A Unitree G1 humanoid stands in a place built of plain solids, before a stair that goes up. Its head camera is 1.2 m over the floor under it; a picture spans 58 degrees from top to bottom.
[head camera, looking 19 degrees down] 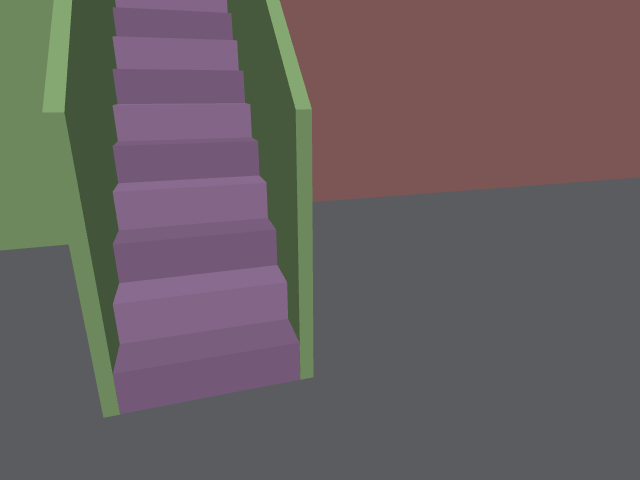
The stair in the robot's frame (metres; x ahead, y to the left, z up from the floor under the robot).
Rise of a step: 0.19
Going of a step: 0.21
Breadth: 0.73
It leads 17 degrees to the left of straight ahead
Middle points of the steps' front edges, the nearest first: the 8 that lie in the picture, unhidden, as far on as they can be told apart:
1.49 0.44 0.19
1.69 0.50 0.38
1.90 0.56 0.57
2.10 0.62 0.75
2.31 0.69 0.94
2.51 0.75 1.13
2.71 0.81 1.32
2.92 0.88 1.51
